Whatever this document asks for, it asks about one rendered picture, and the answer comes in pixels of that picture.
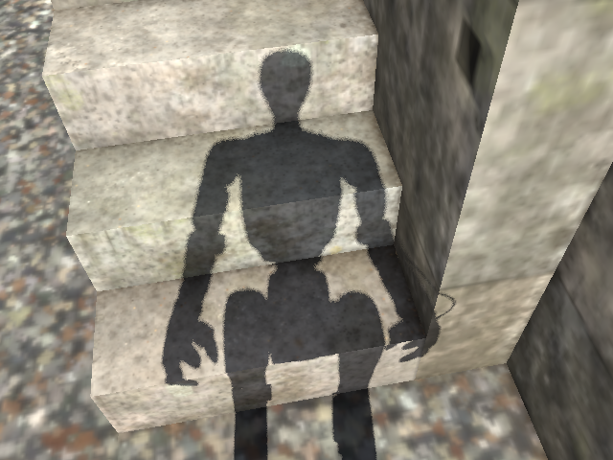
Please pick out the stairs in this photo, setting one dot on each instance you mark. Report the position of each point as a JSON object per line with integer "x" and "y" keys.
{"x": 233, "y": 203}

